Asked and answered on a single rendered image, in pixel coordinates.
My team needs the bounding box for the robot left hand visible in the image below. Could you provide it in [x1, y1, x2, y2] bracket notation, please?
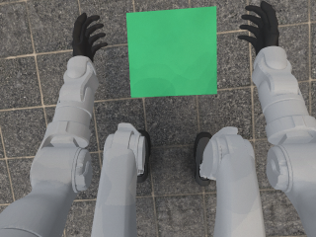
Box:
[72, 12, 108, 62]

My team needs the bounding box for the robot right hand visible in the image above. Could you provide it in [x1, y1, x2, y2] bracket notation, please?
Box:
[238, 0, 279, 56]

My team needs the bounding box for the left robot upper arm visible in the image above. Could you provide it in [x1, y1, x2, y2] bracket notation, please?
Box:
[0, 146, 93, 237]

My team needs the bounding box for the right robot upper arm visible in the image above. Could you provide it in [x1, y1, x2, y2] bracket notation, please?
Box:
[266, 142, 316, 237]

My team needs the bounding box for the robot left thigh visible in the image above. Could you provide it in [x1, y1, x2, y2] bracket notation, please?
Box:
[91, 130, 146, 237]

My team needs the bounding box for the carton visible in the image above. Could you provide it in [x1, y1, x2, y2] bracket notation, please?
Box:
[126, 6, 217, 98]

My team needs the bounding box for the robot left forearm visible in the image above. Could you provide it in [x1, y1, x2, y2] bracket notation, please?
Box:
[30, 55, 99, 187]

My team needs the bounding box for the robot right forearm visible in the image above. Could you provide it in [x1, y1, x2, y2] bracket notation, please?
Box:
[251, 45, 316, 145]

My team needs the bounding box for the left robot shin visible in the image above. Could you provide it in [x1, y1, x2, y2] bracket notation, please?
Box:
[103, 122, 144, 176]

